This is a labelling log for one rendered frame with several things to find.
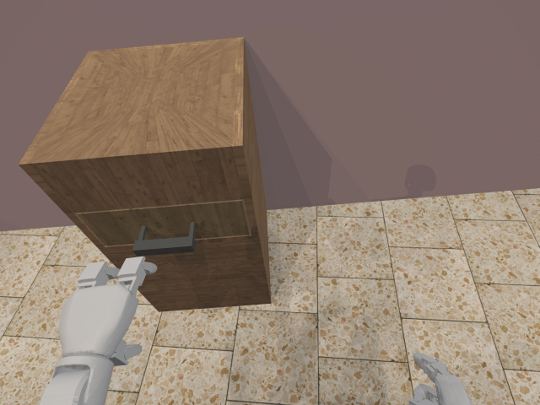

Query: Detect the cabinet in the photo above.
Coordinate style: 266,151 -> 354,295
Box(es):
19,37 -> 272,312

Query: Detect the drawer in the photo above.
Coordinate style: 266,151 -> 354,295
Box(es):
77,199 -> 250,246

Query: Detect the right robot hand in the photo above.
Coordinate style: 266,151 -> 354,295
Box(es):
408,353 -> 473,405

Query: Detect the handle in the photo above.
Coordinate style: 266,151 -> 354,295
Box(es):
132,222 -> 196,257

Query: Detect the robot left forearm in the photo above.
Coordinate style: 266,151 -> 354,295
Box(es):
39,354 -> 114,405

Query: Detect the left robot hand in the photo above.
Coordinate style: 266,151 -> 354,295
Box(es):
59,256 -> 157,366

